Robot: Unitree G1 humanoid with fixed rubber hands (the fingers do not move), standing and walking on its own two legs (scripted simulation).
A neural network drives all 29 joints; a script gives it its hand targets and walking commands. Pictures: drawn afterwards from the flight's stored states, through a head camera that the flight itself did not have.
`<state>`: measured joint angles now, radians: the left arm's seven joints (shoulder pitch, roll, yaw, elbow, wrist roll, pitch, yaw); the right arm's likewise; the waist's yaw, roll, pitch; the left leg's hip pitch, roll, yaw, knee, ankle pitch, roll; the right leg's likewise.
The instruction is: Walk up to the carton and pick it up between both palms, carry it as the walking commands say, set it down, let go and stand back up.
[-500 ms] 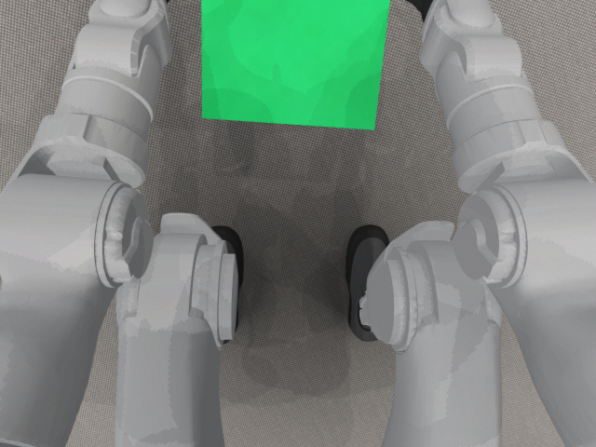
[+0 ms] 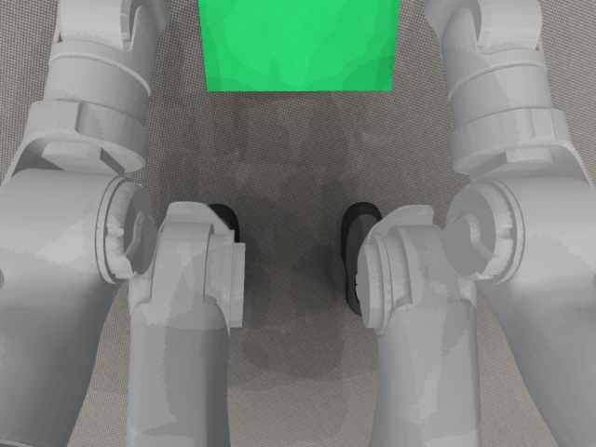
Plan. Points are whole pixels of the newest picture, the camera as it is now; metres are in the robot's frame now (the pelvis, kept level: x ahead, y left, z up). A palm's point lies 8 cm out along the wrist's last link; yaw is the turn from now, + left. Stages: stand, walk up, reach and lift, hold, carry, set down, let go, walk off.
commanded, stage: reach and lift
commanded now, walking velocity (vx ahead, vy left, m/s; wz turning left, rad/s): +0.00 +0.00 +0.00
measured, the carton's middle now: out of the picture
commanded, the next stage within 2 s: none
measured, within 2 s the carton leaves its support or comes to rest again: neither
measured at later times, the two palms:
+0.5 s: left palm out of the picture +0.55 +0.14 -0.11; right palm out of the picture +0.55 -0.12 -0.11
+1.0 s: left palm out of the picture +0.53 +0.14 -0.05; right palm out of the picture +0.54 -0.11 -0.04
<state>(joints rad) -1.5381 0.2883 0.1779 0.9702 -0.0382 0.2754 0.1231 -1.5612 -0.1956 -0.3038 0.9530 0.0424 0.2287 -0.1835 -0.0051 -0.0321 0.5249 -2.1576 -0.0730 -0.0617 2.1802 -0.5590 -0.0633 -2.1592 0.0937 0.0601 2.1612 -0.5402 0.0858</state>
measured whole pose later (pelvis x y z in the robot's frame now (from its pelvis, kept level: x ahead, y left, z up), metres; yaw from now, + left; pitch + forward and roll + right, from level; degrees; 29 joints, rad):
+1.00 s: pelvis -0.02 -0.01 +0.07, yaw +1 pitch +27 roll +1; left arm -1.40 0.13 0.35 0.64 0.12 0.42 0.21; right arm -1.41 -0.03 -0.36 0.62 -0.08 0.36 -0.36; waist -0.01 -0.04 0.52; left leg -1.89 -0.11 -0.08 1.94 -0.51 -0.09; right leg -1.90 0.12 0.09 1.94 -0.50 0.08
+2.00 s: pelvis -0.03 +0.00 +0.17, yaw +1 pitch +17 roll +1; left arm -1.24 0.06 0.35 0.61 0.15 0.44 0.21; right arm -1.25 0.01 -0.34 0.58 -0.09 0.40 -0.35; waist -0.01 -0.03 0.52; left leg -1.48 -0.11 -0.09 1.63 -0.45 -0.07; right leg -1.49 0.13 0.14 1.64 -0.44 0.09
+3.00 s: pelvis -0.01 +0.00 +0.28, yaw +1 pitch +10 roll +0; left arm -0.93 -0.04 0.32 0.55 0.15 0.44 0.23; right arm -0.96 0.08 -0.29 0.57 -0.12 0.40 -0.33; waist -0.02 -0.01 0.39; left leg -1.02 -0.10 -0.12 1.21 -0.36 -0.05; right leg -1.03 0.11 0.15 1.20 -0.35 0.07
